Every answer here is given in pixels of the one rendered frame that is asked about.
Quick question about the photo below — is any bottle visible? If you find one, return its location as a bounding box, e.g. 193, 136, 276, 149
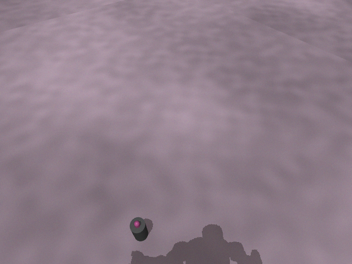
130, 217, 148, 241

